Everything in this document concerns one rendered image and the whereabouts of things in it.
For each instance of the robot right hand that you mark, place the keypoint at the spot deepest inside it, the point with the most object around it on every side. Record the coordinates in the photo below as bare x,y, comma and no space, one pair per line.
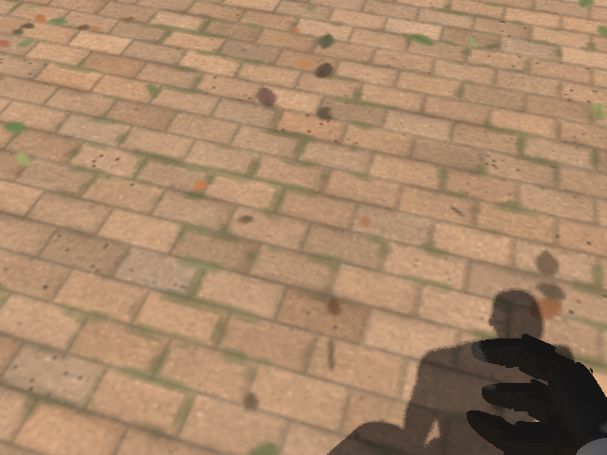
572,409

